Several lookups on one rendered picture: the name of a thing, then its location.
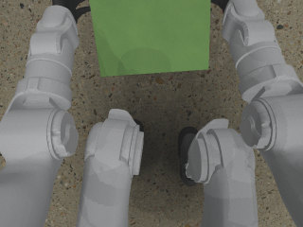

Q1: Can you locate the left robot hand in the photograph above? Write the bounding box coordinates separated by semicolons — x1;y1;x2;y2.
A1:
52;0;91;24

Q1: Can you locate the robot right shin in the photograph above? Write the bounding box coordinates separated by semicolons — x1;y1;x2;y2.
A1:
185;118;256;183

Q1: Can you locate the right robot hand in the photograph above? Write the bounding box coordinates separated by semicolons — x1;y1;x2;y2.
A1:
210;0;229;13

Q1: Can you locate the robot right forearm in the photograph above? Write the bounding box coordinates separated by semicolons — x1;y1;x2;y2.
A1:
221;0;303;102

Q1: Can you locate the carton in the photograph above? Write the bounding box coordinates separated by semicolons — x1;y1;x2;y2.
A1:
89;0;211;77

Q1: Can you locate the robot left shin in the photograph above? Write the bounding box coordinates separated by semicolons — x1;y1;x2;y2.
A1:
84;109;136;162

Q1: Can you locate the robot right upper arm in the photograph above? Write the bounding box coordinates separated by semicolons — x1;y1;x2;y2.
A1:
239;94;303;227

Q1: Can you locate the robot left upper arm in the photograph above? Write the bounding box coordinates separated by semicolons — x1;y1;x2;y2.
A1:
0;108;79;227

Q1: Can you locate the robot shin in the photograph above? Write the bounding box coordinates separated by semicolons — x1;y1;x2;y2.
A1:
185;118;256;183
84;109;136;162

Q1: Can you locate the robot left forearm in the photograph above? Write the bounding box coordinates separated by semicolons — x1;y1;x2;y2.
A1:
0;5;80;153

